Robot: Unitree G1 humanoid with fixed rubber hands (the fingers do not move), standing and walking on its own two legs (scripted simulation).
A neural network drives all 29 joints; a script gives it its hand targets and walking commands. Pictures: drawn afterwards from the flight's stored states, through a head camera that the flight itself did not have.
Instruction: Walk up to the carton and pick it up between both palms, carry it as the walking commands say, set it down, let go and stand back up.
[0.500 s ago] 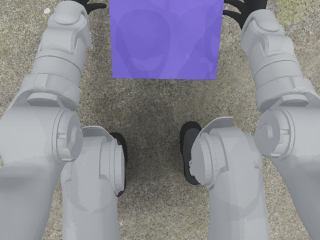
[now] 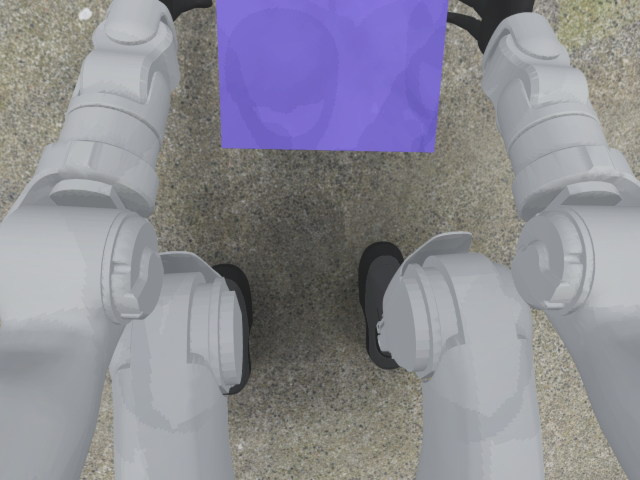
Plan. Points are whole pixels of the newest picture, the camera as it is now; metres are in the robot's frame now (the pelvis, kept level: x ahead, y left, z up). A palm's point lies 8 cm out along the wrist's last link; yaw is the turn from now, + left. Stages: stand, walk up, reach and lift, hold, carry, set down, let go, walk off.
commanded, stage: set down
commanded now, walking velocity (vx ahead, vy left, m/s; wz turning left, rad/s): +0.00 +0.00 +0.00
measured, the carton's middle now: (326, 19) +0.55 -0.04 -0.28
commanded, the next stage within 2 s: none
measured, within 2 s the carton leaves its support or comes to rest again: neither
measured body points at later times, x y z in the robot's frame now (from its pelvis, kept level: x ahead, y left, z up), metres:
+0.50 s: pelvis -0.01 +0.00 +0.00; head +0.37 +0.00 +0.23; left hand +0.55 +0.16 -0.20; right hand +0.51 -0.23 -0.20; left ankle +0.10 +0.12 -0.32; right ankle +0.11 -0.13 -0.32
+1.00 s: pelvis -0.01 +0.00 +0.04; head +0.34 -0.01 +0.32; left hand +0.57 +0.16 -0.10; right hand +0.53 -0.24 -0.10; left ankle +0.10 +0.12 -0.32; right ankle +0.11 -0.13 -0.32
